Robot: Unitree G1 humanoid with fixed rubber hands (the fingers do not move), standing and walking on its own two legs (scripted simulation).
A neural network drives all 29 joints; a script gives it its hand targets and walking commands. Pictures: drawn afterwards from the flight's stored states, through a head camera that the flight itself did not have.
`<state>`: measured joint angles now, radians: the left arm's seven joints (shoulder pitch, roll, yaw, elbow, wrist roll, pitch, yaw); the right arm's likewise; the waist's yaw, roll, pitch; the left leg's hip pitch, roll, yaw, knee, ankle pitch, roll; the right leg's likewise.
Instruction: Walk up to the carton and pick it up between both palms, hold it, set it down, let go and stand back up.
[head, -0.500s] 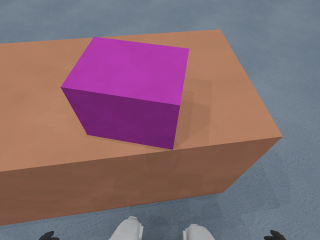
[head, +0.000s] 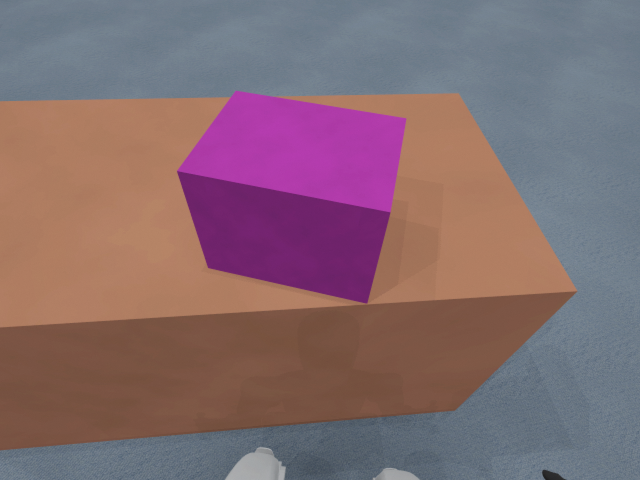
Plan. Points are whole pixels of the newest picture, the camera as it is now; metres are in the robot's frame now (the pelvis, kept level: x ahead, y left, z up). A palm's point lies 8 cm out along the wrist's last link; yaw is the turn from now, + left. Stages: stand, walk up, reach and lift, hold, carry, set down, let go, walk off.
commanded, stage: walk up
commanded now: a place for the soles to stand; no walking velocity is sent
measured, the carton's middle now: (301, 197) +0.52 +0.03 +0.04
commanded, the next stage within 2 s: none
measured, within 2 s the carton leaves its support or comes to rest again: neither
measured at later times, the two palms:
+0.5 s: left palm out of the picture +0.08 +0.30 -0.11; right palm out of the picture +0.09 -0.32 -0.10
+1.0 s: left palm out of the picture +0.08 +0.30 -0.11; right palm out of the picture +0.09 -0.32 -0.10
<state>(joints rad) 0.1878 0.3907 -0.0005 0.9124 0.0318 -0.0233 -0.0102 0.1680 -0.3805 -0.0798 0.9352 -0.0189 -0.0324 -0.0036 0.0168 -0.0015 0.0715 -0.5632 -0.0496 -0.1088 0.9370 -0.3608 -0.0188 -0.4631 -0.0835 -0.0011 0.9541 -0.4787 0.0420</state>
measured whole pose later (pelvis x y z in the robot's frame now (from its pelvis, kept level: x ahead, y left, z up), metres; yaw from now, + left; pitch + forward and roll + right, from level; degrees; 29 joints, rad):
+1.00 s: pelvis +0.00 -0.01 +0.00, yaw +1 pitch +0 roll -1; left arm 0.18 0.39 0.00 0.92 0.02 -0.01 0.00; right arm 0.19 -0.38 -0.08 0.94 -0.02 -0.03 0.00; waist 0.02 0.00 0.06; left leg -0.56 -0.04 -0.13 0.92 -0.36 -0.02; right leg -0.45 -0.05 0.00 0.93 -0.48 0.03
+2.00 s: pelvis +0.01 -0.01 +0.00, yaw +2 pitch +0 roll +0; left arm 0.20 0.38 0.00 0.92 0.02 -0.02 0.00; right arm 0.17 -0.37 -0.08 0.94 -0.02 -0.03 0.00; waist 0.02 0.01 0.06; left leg -0.55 -0.04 -0.12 0.91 -0.35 -0.04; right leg -0.44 -0.06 -0.01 0.93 -0.48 0.04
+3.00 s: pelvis +0.00 -0.02 +0.00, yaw +3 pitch -1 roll +0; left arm 0.17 0.37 0.00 0.92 0.02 -0.02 0.00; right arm 0.17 -0.37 -0.08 0.94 -0.02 -0.02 0.00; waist 0.02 0.01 0.07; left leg -0.55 -0.03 -0.12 0.90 -0.34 -0.02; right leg -0.43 -0.06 -0.02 0.93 -0.48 0.03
